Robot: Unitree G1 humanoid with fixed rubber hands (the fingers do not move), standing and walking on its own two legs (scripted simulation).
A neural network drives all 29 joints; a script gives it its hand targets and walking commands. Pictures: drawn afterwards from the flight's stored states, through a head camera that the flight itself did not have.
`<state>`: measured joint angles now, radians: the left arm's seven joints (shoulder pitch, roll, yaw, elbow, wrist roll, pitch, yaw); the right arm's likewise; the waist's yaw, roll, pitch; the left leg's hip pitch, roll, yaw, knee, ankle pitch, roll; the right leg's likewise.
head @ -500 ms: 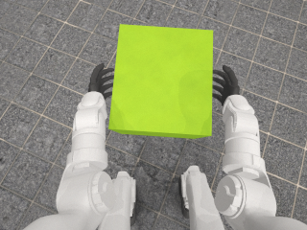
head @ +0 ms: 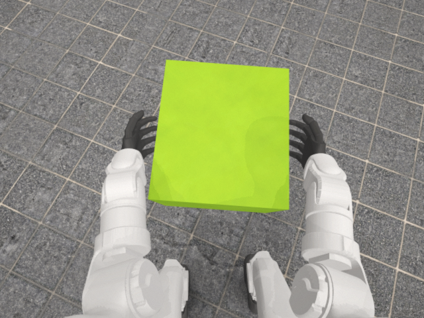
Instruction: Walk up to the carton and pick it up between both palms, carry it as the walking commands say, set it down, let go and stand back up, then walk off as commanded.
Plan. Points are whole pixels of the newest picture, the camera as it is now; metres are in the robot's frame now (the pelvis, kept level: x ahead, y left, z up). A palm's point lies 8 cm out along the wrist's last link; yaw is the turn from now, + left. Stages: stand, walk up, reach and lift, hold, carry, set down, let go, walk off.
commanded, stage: reach and lift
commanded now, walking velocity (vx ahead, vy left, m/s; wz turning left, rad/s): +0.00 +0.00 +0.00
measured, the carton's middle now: (220, 144) +0.45 -0.03 -0.11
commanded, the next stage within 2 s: none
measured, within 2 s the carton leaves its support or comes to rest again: neither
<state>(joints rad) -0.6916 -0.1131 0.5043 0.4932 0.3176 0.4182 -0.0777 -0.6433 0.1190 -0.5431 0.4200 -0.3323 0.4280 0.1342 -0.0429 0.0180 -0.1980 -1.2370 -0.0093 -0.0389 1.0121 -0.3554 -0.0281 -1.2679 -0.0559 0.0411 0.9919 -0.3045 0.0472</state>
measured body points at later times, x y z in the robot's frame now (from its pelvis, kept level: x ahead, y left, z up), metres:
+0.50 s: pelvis +0.03 +0.00 +0.06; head +0.16 -0.01 +0.49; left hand +0.41 +0.14 +0.02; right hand +0.38 -0.20 +0.03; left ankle +0.05 +0.13 -0.65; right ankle +0.07 -0.15 -0.65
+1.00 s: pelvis +0.04 -0.01 +0.09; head +0.08 -0.01 +0.54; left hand +0.38 +0.14 +0.10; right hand +0.36 -0.19 +0.10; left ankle +0.05 +0.13 -0.65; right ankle +0.07 -0.15 -0.65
